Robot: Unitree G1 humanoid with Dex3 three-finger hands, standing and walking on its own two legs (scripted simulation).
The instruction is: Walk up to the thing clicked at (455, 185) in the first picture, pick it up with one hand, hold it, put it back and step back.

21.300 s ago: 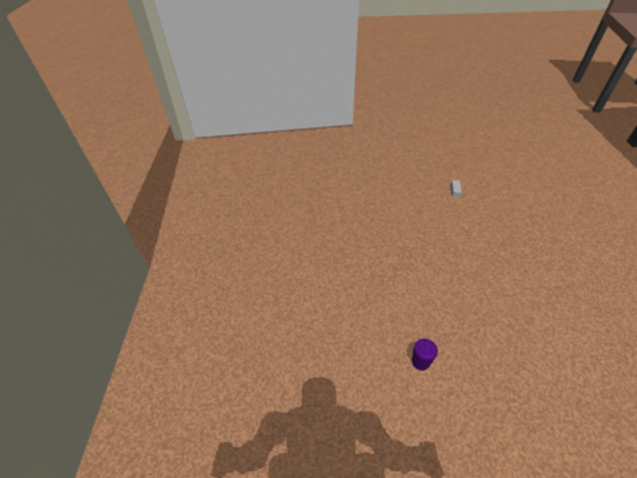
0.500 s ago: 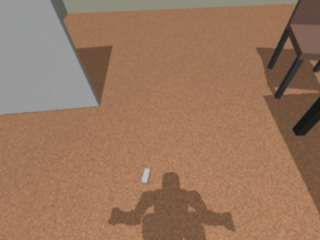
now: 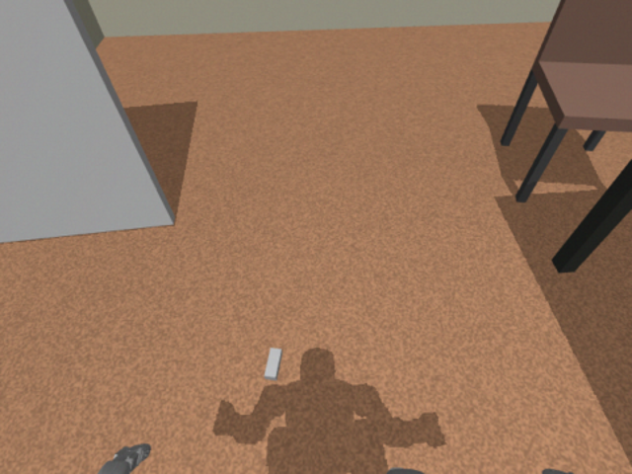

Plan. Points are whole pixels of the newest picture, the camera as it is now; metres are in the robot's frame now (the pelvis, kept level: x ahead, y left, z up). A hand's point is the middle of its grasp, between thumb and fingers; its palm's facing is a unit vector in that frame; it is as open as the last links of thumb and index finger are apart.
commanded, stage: walk up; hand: left
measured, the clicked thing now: (273, 363) +0.53 +0.18 -0.74
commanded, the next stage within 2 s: stand in 0.96 s
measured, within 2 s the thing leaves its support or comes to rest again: neither
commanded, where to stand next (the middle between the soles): +0.10 -0.01 m, yaw -3 degrees
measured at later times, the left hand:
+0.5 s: hand out of the picture +0.08 +0.28 -0.15, palm faces -0.06 -0.93 -0.37, open 7.3 cm
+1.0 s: hand out of the picture +0.10 +0.25 -0.13, palm faces -0.08 -0.93 -0.35, open 7.4 cm
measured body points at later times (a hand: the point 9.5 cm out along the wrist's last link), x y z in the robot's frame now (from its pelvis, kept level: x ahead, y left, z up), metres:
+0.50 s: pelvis -0.04 +0.01 +0.00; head +0.01 +0.02 +0.45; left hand +0.08 +0.33 -0.13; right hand +0.03 -0.31 -0.12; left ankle -0.02 +0.12 -0.73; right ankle -0.02 -0.12 -0.70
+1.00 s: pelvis -0.01 +0.00 +0.02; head +0.00 +0.00 +0.47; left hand +0.10 +0.30 -0.11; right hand +0.05 -0.31 -0.11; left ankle -0.02 +0.12 -0.73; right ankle -0.03 -0.11 -0.73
